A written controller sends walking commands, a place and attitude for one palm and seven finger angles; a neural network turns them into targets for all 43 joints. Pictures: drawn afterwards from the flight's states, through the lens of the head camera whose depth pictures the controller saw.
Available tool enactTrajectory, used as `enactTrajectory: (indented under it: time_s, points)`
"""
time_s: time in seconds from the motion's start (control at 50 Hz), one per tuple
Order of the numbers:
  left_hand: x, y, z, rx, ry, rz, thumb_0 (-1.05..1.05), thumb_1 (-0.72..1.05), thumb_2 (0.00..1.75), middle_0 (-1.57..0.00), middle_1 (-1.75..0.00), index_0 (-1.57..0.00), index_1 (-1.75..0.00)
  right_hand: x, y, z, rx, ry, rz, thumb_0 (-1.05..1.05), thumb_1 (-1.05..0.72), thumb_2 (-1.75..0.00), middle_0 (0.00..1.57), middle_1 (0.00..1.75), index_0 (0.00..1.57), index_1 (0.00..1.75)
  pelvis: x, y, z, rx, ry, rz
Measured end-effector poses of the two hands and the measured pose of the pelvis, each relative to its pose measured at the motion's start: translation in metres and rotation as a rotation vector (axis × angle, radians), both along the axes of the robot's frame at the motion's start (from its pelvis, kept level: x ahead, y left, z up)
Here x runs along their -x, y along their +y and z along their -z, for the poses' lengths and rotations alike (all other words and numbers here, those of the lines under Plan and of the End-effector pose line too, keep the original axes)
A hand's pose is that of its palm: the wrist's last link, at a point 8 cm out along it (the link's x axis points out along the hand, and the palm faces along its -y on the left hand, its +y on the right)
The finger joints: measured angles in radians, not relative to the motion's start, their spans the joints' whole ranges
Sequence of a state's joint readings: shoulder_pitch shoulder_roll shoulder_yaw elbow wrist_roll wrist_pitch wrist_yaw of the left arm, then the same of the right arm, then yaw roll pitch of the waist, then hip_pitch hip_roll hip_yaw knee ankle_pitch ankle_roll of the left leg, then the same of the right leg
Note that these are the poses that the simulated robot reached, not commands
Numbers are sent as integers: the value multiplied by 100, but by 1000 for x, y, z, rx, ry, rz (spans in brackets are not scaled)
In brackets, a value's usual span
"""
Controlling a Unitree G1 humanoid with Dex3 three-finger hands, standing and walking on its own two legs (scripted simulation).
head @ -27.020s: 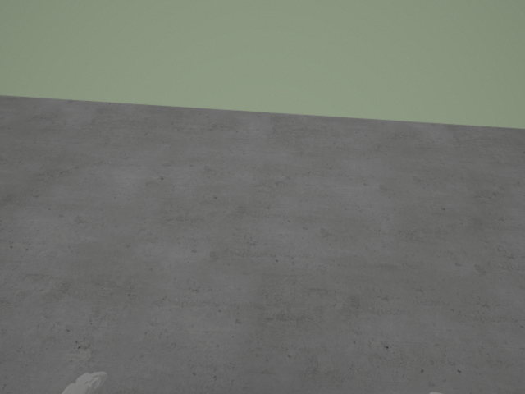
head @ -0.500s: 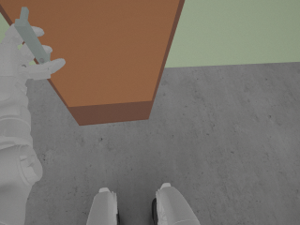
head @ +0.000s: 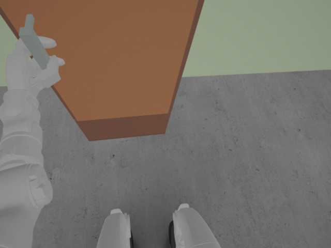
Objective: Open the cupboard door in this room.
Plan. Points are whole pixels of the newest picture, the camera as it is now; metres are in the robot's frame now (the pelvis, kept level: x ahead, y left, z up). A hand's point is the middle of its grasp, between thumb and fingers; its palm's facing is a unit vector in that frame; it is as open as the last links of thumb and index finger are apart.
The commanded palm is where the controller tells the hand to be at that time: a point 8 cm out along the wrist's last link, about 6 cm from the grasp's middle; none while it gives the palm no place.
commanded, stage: pull the door open along its arc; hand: left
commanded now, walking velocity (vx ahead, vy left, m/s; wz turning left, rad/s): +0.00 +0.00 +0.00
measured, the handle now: (43, 51) +0.56 +0.24 +0.06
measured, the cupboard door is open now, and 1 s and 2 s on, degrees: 0 51 47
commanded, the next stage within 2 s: open thumb and fingers to let go in 0.88 s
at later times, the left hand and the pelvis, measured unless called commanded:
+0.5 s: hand (74, 116) +0.39 +0.16 +0.06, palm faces +0.31 -0.95 +0.07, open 5.9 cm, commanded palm +0.34 +0.20 +0.06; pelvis +0.02 -0.01 +0.02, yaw +1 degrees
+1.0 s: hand (144, 170) +0.28 +0.03 +0.06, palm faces +0.34 -0.94 -0.05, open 5.9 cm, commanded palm +0.24 +0.08 +0.06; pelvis +0.01 -0.05 +0.03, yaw +5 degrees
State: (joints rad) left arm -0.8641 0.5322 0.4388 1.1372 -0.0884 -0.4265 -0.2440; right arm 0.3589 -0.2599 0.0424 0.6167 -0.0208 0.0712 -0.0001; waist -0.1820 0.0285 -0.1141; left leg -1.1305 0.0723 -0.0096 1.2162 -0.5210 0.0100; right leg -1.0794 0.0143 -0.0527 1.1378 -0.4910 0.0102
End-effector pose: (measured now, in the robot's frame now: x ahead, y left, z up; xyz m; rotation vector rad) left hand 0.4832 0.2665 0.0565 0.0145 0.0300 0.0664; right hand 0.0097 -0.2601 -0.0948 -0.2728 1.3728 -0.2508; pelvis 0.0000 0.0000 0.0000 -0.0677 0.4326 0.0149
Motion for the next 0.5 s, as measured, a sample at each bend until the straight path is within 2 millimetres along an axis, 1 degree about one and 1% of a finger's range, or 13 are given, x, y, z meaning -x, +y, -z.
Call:
enactTrajectory:
  time_s: [0.12, 0.18, 0.24, 0.34, 0.42, 0.5]
  points:
    - [10, -2, 0, -1, -3, 0, 1, 74, 80, -36, -135, -36, -135, -7, -1, -2, -13, -10, 3, 1, -91, -90, 20, 30, 20, 30, -4, -2, -4, -6, -6, 4]
    - [21, -4, 0, 0, -4, 4, 1, 74, 78, -37, -135, -36, -135, -14, -1, -4, -24, -29, 7, 1, -91, -90, 20, 30, 20, 30, -7, -2, -8, -11, -15, 8]
    - [36, -8, 0, -1, -3, 16, 1, 73, 76, -37, -135, -36, -135, -26, 0, -7, -37, -62, 5, 1, -91, -90, 20, 30, 20, 30, -11, -3, -12, -16, -29, 10]
    - [68, -19, 1, 16, -4, 25, 1, 72, 74, -36, -135, -36, -135, -55, 0, -14, -53, -144, -21, 1, -91, -90, 20, 30, 20, 30, -16, -4, -19, -22, -56, 7]
    - [98, -37, 3, 86, -23, -119, 2, 70, 74, -35, -134, -37, -134, -85, 4, -18, -73, -229, -75, 1, -91, -90, 20, 30, 20, 30, -18, -4, -23, -28, -73, 3]
    - [125, -60, 2, 85, -37, -248, 2, 70, 77, -35, -135, -37, -133, -116, 11, -18, -106, -304, -149, 1, -91, -90, 20, 30, 20, 30, -17, -7, -23, -37, -89, -5]
